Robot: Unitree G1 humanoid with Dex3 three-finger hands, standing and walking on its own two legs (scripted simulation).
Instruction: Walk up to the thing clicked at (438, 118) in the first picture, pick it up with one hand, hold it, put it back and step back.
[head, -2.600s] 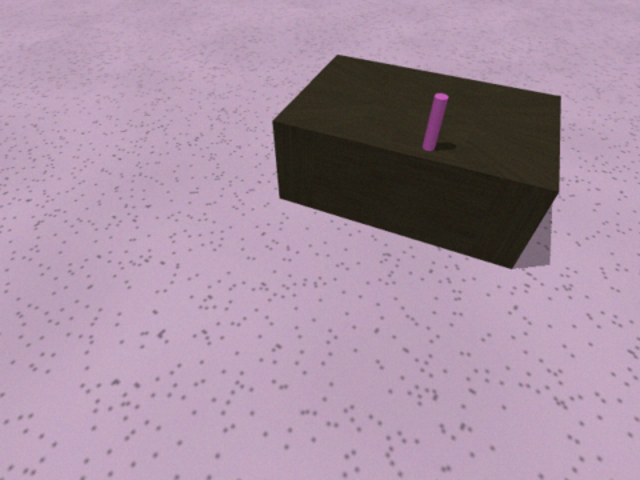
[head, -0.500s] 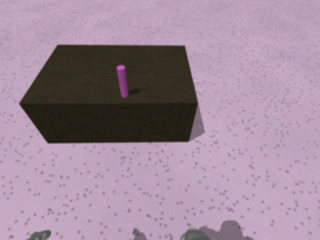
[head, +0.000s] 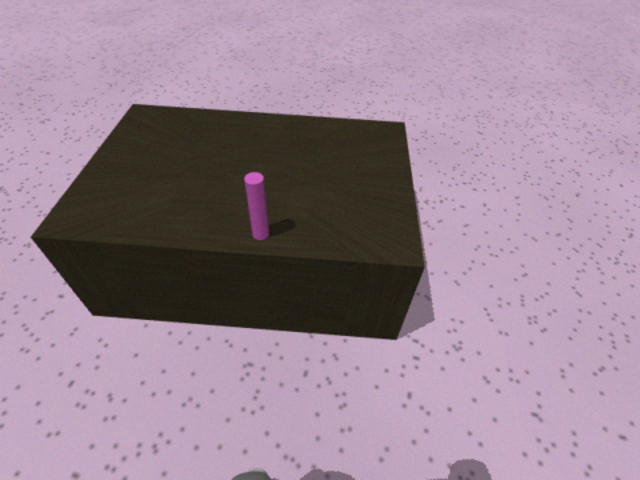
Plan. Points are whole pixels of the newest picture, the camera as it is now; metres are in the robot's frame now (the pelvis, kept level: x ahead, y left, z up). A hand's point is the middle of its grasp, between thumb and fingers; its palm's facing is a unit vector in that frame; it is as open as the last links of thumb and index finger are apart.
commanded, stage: walk up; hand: left
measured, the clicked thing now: (257, 208) +0.79 +0.21 -0.24
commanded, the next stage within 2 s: none
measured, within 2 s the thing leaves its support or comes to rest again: neither
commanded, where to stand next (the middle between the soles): +0.41 -0.01 m, yaw +1 degrees
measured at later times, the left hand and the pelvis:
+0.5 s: hand (174, 389) +0.27 +0.24 -0.12, palm faces -0.02 -0.90 -0.43, open 7.4 cm; pelvis +0.18 -0.04 -0.01, yaw +0 degrees
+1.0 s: hand (179, 353) +0.34 +0.27 -0.16, palm faces -0.01 -0.93 -0.37, open 7.4 cm; pelvis +0.31 -0.01 +0.00, yaw +2 degrees
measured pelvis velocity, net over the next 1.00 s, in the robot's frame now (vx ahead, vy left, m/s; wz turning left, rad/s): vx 0.31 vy -0.01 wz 0.03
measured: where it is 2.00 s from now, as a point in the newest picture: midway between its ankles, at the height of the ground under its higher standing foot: (330, 434)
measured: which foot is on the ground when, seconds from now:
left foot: up 0.00-0.00, down 0.02-0.44, up 0.46-0.84, down 0.86-1.00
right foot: down 0.00-0.04, up 0.06-0.42, down 0.44-0.88, up 0.90-1.00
